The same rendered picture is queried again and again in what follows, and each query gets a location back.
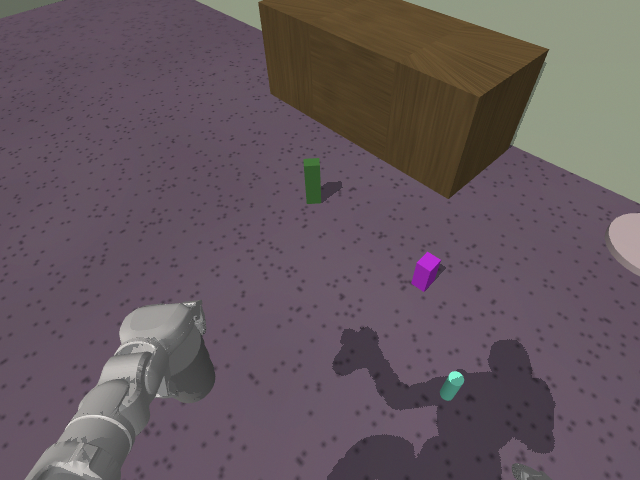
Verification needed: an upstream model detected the left robot arm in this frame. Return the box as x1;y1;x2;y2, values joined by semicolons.
25;338;169;480

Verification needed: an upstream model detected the right robot hand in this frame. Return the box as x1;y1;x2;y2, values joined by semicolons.
512;463;552;480

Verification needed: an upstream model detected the left robot hand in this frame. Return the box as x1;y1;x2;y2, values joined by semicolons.
119;300;206;398

